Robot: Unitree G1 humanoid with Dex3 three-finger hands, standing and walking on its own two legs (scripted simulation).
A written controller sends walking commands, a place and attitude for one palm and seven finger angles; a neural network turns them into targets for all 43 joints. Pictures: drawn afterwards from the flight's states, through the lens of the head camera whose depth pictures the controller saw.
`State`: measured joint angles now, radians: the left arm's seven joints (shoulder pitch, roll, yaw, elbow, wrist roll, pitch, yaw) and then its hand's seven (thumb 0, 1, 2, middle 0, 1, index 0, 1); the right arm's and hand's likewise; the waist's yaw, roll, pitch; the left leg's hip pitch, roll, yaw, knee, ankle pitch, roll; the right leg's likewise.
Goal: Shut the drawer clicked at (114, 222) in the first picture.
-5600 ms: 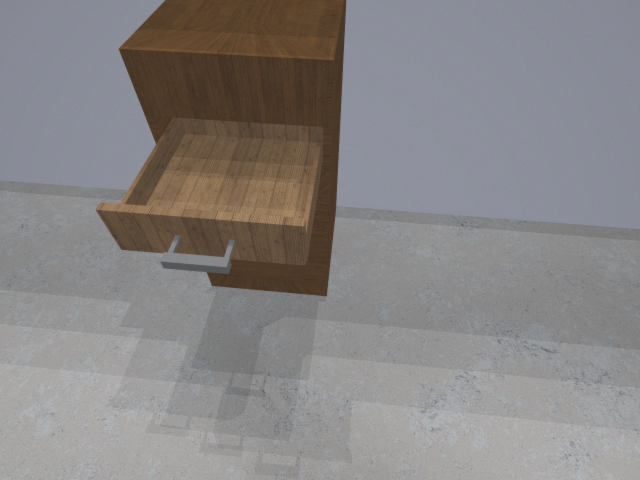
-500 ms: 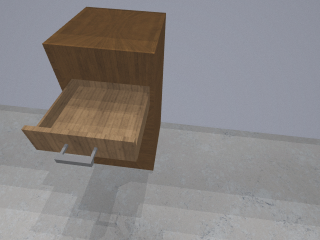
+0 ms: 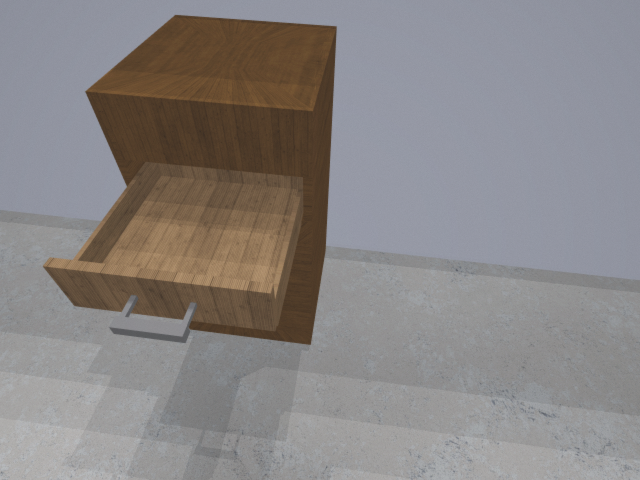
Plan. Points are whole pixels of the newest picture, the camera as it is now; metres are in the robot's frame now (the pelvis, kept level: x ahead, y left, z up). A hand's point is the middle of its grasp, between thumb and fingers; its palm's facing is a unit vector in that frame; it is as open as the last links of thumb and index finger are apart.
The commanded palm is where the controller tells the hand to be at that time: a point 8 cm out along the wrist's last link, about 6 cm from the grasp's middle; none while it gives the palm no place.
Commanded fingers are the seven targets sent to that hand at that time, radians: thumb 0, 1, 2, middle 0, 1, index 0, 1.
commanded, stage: shuffle to correct the standing spot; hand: left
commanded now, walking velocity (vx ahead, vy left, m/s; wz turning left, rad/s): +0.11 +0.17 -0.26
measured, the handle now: (156, 317) +0.38 +0.31 -0.10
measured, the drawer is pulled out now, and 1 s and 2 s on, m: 0.30 0.30 0.30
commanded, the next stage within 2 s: come to a stop and stand still in 0.70 s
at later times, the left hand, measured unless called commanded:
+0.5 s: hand out of the picture +0.04 +0.22 -0.18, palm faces +0.09 -0.97 -0.21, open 7.4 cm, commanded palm none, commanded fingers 0.00 0.90 0.90 -0.20 -0.30 -0.20 -0.30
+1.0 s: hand out of the picture +0.08 +0.29 -0.16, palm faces +0.07 -0.97 -0.25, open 7.4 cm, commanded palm none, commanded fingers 0.00 0.90 0.90 -0.20 -0.30 -0.20 -0.30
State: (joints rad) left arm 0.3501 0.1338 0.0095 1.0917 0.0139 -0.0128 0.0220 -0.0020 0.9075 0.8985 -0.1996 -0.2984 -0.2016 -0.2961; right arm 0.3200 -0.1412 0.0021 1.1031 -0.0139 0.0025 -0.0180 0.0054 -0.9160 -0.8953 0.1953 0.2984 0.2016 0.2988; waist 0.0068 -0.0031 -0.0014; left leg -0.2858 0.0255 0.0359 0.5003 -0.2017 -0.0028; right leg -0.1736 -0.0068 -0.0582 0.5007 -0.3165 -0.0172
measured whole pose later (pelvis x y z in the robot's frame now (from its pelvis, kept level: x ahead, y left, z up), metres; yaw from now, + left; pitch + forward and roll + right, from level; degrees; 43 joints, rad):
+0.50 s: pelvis +0.07 +0.05 -0.01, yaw -1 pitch +0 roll +2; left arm 0.38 0.15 0.05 1.04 0.03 -0.01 0.03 0.00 0.90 0.90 -0.20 -0.30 -0.20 -0.30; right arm 0.26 -0.19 -0.02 0.99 -0.01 0.01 0.00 0.01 -0.92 -0.90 0.20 0.30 0.20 0.30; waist 0.04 -0.03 0.03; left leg -0.34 0.01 0.10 0.57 -0.24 0.03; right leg -0.16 -0.13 -0.05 0.64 -0.45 0.04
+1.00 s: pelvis +0.09 +0.10 +0.00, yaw -1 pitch +1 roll +4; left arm 0.35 0.17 0.04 0.99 0.03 0.00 0.03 0.00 0.90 0.90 -0.20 -0.30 -0.21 -0.30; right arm 0.18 -0.16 -0.03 0.94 0.00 0.03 0.01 0.00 -0.91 -0.90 0.20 0.30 0.20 0.30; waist 0.05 -0.04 0.05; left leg -0.34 0.02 0.07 0.58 -0.20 -0.02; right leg -0.24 -0.12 -0.07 0.58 -0.35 0.01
